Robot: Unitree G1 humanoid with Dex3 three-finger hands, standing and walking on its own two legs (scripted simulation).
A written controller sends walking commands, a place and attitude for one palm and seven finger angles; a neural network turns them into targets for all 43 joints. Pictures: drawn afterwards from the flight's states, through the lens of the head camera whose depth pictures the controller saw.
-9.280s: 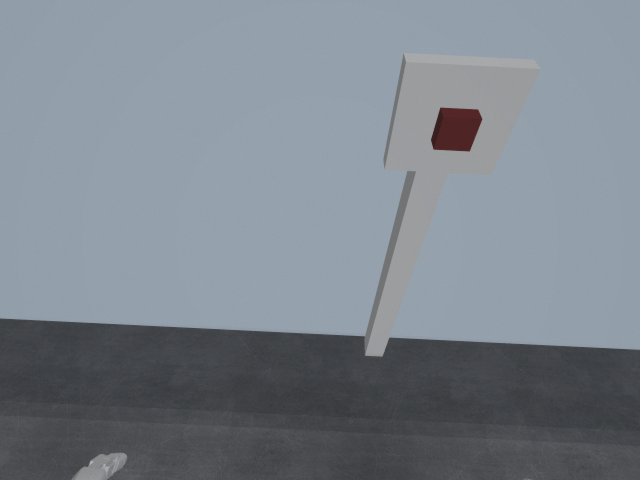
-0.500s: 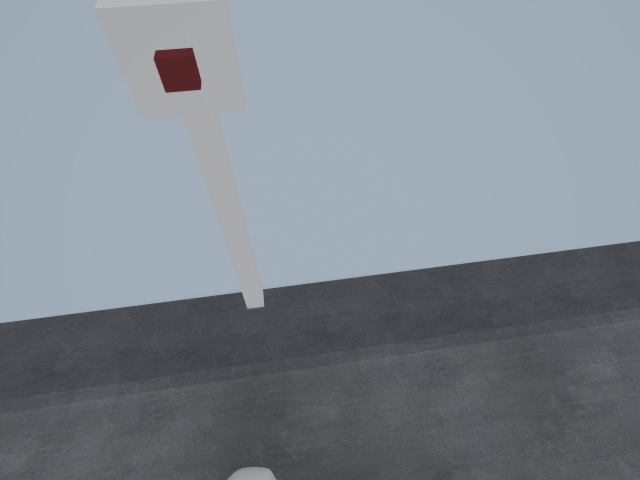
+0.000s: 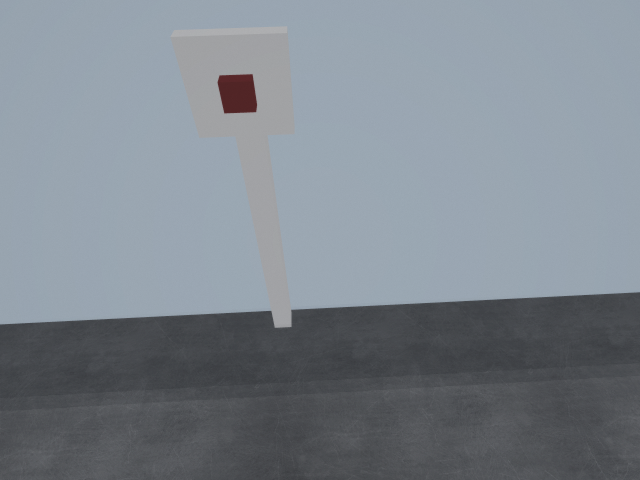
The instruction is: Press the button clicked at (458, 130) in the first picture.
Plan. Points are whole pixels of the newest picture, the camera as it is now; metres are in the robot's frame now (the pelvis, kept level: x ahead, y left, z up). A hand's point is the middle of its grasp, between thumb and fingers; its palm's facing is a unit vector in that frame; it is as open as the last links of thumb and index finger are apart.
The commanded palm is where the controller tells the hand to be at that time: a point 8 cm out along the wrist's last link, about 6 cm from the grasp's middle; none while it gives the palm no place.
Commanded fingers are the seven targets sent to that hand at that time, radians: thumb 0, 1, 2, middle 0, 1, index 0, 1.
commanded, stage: take the last steps up to it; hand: left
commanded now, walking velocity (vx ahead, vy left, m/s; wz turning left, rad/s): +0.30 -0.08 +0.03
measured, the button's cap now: (238, 93) +0.70 +0.18 +0.14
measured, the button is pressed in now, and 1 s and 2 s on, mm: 0 0 0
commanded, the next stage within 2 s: come to a stop and stand still in 0.62 s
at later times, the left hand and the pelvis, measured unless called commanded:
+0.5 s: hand out of the picture -0.02 +0.12 -0.17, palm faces +0.20 -0.97 -0.11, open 7.4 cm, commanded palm none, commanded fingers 0.00 0.90 0.90 -0.20 -0.30 -0.20 -0.30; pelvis +0.12 +0.01 -0.01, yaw +4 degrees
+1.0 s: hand (222, 378) +0.31 +0.19 -0.17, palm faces +0.04 -0.97 -0.23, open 7.4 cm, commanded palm none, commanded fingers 0.00 0.90 0.90 -0.20 -0.30 -0.20 -0.30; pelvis +0.23 +0.00 +0.00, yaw +1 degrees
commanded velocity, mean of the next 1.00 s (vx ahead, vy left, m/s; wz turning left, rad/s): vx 0.09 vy -0.05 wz -0.01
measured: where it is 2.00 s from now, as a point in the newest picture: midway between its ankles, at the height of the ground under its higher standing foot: outside the picture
